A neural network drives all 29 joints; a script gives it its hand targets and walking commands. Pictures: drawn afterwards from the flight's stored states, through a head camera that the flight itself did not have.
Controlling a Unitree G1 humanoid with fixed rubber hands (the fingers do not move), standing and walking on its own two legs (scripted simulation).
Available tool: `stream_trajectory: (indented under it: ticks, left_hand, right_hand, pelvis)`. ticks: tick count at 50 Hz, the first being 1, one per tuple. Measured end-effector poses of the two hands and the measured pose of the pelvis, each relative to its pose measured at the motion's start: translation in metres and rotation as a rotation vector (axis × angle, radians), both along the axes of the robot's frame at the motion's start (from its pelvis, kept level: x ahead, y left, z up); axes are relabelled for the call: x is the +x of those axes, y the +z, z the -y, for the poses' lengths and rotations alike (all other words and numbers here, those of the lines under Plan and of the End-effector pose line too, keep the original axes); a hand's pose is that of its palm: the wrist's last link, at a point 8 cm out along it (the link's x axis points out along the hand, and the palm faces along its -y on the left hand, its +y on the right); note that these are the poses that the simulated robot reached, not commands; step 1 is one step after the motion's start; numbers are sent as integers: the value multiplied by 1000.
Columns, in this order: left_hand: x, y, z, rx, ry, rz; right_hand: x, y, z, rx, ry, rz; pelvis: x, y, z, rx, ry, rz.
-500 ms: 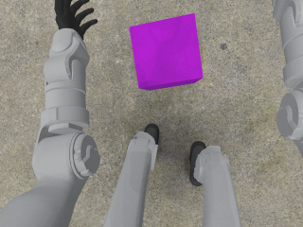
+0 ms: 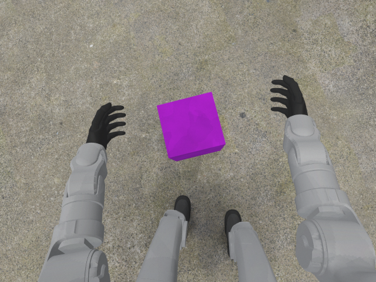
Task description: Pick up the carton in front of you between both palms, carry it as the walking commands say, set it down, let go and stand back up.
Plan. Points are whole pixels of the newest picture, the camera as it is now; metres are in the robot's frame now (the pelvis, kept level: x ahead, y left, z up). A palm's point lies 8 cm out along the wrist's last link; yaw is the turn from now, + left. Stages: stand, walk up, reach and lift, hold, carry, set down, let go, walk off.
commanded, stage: let go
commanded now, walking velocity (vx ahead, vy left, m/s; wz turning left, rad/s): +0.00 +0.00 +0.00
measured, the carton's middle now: (192, 130) +0.49 +0.09 -0.58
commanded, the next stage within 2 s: stand in 1.16 s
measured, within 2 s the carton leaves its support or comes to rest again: neither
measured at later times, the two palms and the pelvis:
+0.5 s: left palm (62, 235) +0.21 +0.24 +0.00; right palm (350, 192) +0.31 -0.20 -0.02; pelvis +0.06 +0.00 +0.06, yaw +4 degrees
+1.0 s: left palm (69, 227) +0.22 +0.23 +0.01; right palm out of the picture +0.24 -0.24 +0.01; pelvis +0.07 -0.02 +0.07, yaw +4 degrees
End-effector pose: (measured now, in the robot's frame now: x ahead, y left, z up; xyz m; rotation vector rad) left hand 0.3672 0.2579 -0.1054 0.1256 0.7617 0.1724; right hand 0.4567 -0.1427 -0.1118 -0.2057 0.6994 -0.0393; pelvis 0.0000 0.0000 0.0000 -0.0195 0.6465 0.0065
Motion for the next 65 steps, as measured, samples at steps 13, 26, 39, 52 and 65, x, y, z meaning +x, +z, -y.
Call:
stream_trajectory:
  ticks: [13,26,39,52,65]
  left_hand:
    - [-95,61,-9,-13,-20,-33]
    - [-163,104,17,-10,-6,-52]
    - [-146,111,41,-9,-46,-31]
    - [-148,117,26,45,-13,-49]
    - [-171,94,-17,117,-13,-90]
  right_hand:
    - [-76,55,12,-3,35,-18]
    - [-149,91,57,0,49,-47]
    - [-204,119,104,0,10,-83]
    - [-211,117,96,4,2,-75]
    - [-236,111,115,-163,-23,-157]
  pelvis:
    - [28,40,-9,9,37,243]
    - [57,66,3,39,54,487]
    - [75,75,24,59,54,655]
    - [73,71,19,58,60,699]
    - [65,68,0,36,47,655]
